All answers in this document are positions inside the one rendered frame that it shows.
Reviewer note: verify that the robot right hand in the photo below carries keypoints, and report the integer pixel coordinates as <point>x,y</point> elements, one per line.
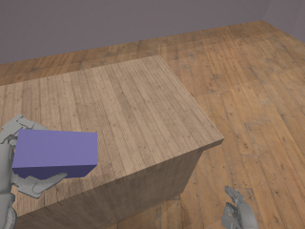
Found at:
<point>242,215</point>

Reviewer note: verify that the robot left forearm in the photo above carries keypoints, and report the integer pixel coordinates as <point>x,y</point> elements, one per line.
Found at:
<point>8,216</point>

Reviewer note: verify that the table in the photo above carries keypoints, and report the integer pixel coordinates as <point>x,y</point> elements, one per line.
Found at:
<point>150,135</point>

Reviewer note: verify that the robot left hand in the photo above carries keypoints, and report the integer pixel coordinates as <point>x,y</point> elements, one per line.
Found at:
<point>30,186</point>

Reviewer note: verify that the sponge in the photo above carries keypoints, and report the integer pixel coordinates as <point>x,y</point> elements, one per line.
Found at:
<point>45,153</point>

